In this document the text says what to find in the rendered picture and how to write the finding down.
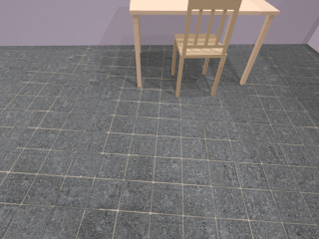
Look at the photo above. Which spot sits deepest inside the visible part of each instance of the chair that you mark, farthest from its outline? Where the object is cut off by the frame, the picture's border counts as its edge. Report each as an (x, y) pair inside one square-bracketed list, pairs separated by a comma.
[(198, 46)]

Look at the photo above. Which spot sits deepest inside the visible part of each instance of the table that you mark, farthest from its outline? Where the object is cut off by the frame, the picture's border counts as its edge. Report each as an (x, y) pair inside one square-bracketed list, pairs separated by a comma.
[(179, 7)]

